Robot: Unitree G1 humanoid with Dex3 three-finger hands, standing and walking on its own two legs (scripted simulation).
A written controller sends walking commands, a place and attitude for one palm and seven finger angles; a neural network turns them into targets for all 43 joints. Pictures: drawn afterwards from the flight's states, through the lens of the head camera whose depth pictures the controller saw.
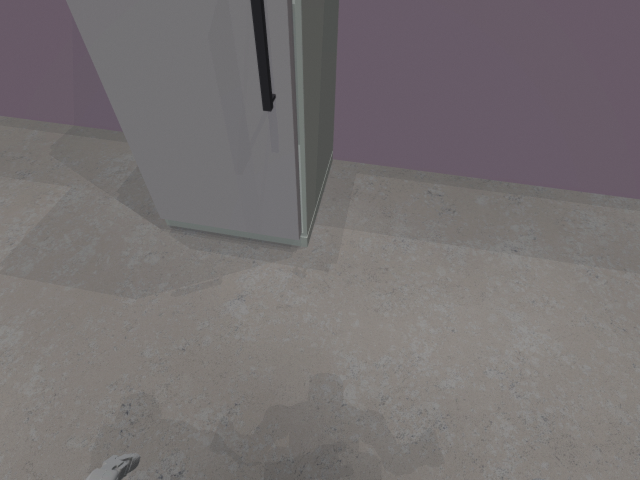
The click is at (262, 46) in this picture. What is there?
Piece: fridge door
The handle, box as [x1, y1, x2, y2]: [251, 0, 275, 111]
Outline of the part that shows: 251,0 263,110 270,111 272,108 272,102 275,97 275,94 271,93 263,0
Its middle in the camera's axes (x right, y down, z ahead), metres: -0.14 -0.51 +0.89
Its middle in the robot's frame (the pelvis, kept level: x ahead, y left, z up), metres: +1.02 +0.20 +0.15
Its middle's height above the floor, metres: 0.91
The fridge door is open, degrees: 0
